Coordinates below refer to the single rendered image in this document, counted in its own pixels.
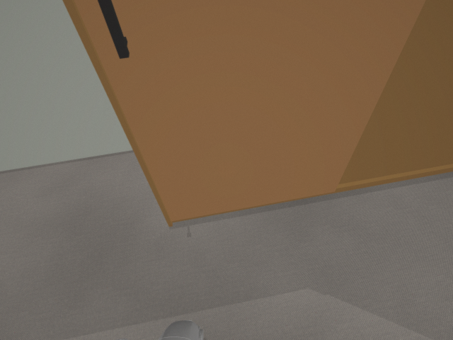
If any handle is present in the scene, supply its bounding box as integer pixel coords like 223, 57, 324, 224
98, 0, 130, 59

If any wardrobe door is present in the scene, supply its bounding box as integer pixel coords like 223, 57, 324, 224
74, 0, 426, 222
339, 0, 453, 184

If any robot left thigh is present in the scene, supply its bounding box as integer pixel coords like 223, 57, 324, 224
158, 320, 203, 340

